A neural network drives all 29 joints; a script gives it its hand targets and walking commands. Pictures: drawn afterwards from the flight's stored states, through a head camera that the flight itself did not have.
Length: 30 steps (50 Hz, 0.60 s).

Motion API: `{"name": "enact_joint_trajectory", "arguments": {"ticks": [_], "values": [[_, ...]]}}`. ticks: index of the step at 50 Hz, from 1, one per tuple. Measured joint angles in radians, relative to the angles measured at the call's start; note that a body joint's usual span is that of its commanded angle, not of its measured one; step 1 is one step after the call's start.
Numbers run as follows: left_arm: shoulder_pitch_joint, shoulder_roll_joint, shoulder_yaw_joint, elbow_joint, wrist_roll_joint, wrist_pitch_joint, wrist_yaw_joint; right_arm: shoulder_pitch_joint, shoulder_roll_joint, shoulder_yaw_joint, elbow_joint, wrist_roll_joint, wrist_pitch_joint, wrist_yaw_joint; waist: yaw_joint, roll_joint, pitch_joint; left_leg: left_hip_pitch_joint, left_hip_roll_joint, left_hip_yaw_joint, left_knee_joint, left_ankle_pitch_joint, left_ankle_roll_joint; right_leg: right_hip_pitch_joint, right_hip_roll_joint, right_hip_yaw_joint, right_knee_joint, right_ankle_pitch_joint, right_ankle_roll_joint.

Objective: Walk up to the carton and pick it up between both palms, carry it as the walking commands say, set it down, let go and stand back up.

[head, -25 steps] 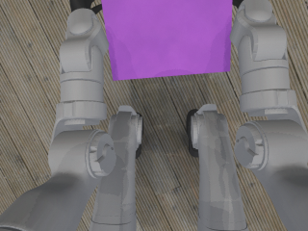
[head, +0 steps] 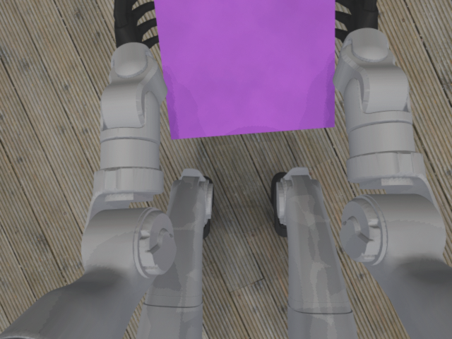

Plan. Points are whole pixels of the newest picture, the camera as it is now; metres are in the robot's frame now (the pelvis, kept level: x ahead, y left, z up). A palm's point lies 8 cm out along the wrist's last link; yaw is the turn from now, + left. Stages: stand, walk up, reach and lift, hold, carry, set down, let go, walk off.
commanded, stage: reach and lift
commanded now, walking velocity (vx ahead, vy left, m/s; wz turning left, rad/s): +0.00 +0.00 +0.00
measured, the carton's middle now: (244, 49) +0.53 +0.01 -0.15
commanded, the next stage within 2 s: none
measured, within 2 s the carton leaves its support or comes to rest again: neither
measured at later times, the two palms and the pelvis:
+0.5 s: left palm (104, 46) +0.47 +0.15 +0.01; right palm (391, 22) +0.49 -0.15 +0.00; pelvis +0.01 -0.01 +0.06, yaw +0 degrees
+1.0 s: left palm out of the picture +0.47 +0.15 +0.12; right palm out of the picture +0.48 -0.16 +0.11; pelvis +0.11 -0.01 +0.15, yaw -1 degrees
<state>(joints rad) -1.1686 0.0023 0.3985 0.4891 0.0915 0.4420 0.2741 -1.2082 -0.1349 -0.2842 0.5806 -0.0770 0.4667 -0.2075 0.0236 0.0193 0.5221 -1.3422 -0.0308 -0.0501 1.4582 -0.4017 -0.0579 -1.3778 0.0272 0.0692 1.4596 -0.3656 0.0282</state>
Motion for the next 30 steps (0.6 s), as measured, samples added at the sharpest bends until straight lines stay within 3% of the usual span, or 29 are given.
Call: {"name": "enact_joint_trajectory", "arguments": {"ticks": [22, 26, 30], "values": [[0.151, -0.051, 0.010, -0.026, 0.030, -0.005, -0.022, 0.138, 0.060, -0.004, -0.024, -0.029, 0.003, 0.007, 0.006, -0.008, -0.054, 0.227, 0.005, -0.004, -0.222, 0.059, -0.001, 0.223, -0.006, -0.003, -0.209, 0.051, -0.011], [0.197, -0.067, 0.018, -0.002, 0.044, -0.012, -0.031, 0.184, 0.083, -0.018, -0.001, -0.057, -0.006, 0.019, 0.008, -0.008, -0.141, 0.230, 0.007, -0.005, -0.267, 0.071, 0.000, 0.226, -0.007, -0.004, -0.253, 0.062, -0.013], [0.284, -0.088, 0.031, 0.095, 0.075, -0.029, -0.047, 0.286, 0.119, -0.037, 0.068, -0.088, -0.017, 0.018, 0.009, -0.005, -0.390, 0.150, 0.006, -0.011, -0.312, 0.081, 0.001, 0.149, -0.010, -0.010, -0.299, 0.070, -0.015]]}}
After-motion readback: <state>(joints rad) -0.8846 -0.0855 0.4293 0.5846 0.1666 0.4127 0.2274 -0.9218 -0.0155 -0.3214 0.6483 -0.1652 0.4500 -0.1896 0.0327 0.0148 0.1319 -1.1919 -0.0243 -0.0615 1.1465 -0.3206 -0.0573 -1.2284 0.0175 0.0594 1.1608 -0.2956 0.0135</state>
